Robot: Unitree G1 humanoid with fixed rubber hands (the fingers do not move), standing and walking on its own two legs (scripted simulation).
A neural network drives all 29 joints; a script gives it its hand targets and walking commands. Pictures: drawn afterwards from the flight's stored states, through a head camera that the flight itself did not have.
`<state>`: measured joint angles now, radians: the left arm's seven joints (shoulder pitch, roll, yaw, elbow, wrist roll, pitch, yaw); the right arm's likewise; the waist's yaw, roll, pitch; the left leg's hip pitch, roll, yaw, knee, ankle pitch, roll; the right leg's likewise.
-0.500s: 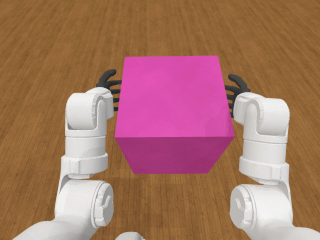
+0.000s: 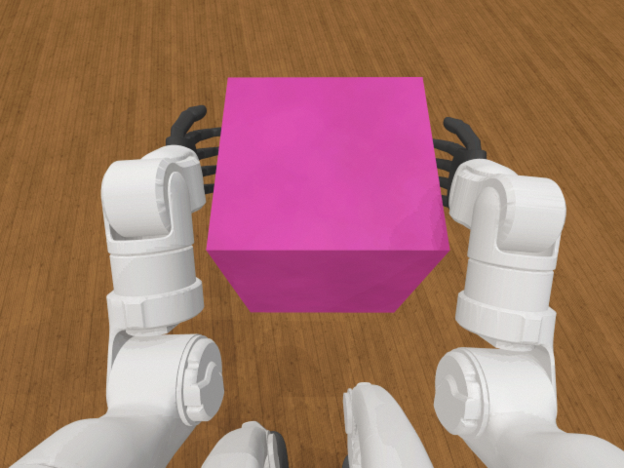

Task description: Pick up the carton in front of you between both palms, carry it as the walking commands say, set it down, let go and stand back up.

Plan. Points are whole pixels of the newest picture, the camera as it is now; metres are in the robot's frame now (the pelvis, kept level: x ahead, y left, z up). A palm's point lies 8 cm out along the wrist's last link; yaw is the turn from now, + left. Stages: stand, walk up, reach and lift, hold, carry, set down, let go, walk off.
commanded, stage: carry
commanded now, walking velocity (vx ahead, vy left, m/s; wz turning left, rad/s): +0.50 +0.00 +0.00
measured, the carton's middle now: (323, 212) +0.40 -0.02 +0.06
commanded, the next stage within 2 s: none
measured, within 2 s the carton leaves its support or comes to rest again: neither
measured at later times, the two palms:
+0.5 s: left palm (199, 34) +0.62 +0.14 +0.15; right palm (413, 25) +0.65 -0.16 +0.15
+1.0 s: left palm out of the picture +0.87 +0.17 +0.11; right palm out of the picture +0.86 -0.12 +0.12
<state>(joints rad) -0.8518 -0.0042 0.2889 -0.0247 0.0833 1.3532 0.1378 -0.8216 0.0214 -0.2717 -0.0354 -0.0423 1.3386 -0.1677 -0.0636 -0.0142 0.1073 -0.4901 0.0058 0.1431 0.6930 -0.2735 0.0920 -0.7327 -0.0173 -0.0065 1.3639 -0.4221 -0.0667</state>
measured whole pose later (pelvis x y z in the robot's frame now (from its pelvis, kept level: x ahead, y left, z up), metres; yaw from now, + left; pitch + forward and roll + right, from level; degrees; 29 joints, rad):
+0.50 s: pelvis +0.27 -0.03 +0.02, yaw +2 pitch +4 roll +1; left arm -0.79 0.00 0.24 0.24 0.08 1.31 0.14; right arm -0.82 -0.02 -0.26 0.25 -0.09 1.34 -0.13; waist 0.04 0.01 -0.04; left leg -0.62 0.03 0.03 1.12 -0.37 0.02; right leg -0.35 0.01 -0.11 0.50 -0.23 -0.08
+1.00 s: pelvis +0.55 +0.03 +0.04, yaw +0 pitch +6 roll -2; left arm -0.39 -0.13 0.18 -0.18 0.11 1.21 0.11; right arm -0.35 0.18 -0.23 -0.24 -0.15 1.19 -0.12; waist 0.00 0.00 -0.01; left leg -0.23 0.03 0.14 0.32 -0.19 0.06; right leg -0.56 -0.05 -0.08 0.81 -0.32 0.03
